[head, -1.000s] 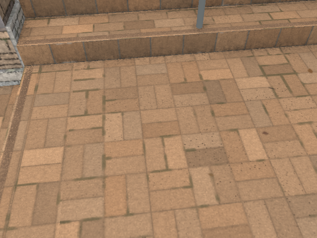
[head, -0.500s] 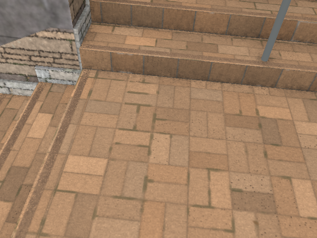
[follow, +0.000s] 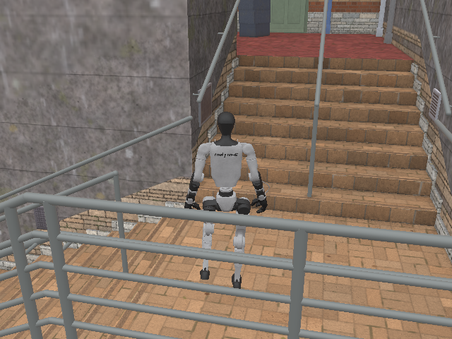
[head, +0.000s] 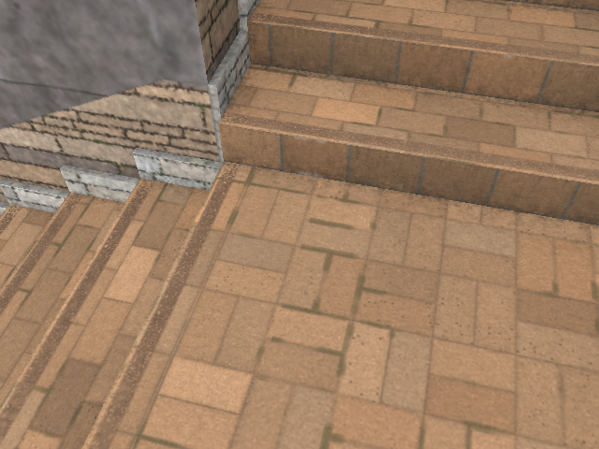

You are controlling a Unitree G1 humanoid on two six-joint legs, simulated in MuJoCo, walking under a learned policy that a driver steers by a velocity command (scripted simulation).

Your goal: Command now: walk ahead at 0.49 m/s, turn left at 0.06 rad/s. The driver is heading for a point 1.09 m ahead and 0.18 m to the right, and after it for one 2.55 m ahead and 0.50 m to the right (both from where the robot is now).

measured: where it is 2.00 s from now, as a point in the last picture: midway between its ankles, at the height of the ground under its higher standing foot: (384, 258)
